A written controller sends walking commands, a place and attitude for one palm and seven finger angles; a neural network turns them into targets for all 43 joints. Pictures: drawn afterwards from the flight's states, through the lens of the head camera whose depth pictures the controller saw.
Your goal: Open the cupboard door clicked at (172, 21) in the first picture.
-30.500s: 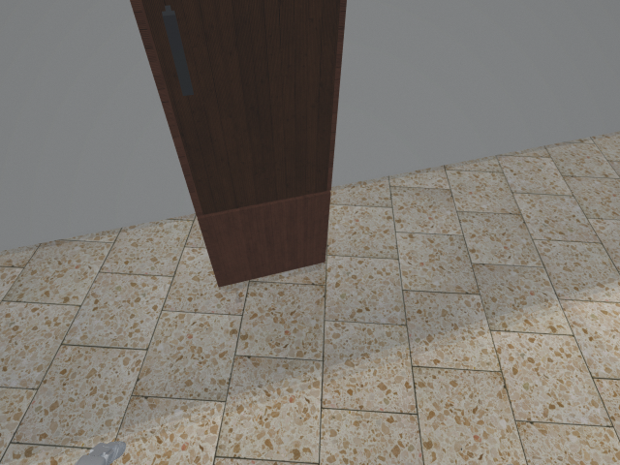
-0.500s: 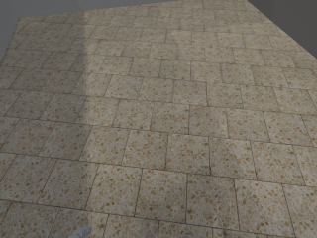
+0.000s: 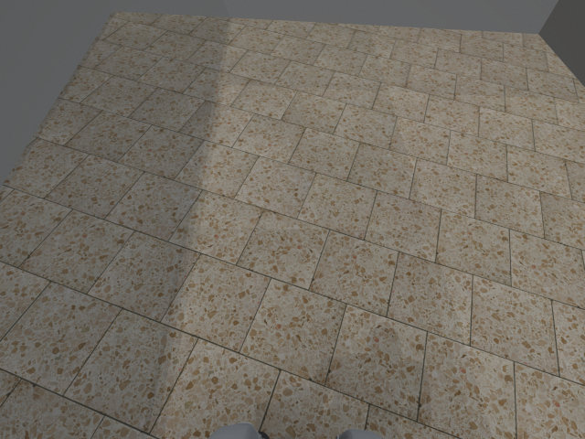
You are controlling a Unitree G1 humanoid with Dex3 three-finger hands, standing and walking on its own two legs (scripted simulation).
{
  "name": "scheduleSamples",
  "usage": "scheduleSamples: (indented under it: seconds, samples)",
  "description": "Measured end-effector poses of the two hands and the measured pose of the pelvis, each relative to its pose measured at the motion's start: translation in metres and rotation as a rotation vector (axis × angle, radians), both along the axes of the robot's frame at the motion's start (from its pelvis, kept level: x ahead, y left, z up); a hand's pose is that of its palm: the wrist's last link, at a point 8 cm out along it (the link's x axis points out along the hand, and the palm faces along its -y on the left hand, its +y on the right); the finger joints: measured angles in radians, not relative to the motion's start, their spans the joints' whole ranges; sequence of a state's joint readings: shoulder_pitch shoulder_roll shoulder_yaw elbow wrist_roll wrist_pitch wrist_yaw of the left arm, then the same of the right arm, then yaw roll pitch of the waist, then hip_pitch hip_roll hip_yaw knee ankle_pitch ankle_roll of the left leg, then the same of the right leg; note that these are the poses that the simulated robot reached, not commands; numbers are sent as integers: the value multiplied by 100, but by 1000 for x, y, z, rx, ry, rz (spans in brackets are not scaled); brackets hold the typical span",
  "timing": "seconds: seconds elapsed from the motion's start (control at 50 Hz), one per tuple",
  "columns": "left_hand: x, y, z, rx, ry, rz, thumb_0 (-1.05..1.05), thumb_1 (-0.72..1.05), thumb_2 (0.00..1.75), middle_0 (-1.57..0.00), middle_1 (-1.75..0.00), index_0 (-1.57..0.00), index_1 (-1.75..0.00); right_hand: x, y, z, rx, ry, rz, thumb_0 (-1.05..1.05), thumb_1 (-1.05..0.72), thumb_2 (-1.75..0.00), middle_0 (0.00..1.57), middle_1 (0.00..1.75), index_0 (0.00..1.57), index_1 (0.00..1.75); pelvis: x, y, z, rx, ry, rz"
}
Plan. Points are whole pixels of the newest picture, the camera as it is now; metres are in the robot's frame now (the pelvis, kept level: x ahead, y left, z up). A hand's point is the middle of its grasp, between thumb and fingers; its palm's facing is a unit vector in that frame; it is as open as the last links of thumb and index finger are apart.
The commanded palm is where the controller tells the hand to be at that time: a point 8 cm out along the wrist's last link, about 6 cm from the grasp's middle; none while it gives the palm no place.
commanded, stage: turn to face it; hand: left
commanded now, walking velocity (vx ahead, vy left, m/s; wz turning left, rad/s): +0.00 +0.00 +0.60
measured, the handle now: out of the picture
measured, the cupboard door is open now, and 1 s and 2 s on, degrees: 44 44 44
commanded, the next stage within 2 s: none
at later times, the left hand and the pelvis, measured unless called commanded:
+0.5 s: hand out of the picture +0.11 +0.13 -0.14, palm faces +0.27 -0.92 -0.29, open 7.4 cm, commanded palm none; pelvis +0.08 -0.08 +0.02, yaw +17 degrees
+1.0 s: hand out of the picture +0.03 +0.16 -0.16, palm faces +0.61 -0.75 -0.25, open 7.4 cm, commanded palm none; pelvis +0.10 -0.05 +0.01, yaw +36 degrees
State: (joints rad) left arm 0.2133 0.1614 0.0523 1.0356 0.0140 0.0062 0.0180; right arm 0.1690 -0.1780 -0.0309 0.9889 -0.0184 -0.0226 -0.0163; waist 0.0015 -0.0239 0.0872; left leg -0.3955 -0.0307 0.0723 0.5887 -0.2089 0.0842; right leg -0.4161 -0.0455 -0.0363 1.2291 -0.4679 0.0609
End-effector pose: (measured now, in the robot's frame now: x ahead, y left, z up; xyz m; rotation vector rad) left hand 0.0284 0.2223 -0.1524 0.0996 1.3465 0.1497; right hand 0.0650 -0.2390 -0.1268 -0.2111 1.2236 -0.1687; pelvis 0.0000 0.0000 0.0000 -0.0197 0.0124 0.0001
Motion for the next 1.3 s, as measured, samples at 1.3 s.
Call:
scheduleSamples:
  seconds: [1.3]
  samples:
    - [30, -50, 46, 216, -183, 664, 1, 91, 90, -20, -29, -20, -30, 292, 9, -17, 21, 99, 716, 0, -90, -90, 20, 30, 20, 30, 146, -80, 3, 29, 21, 797]
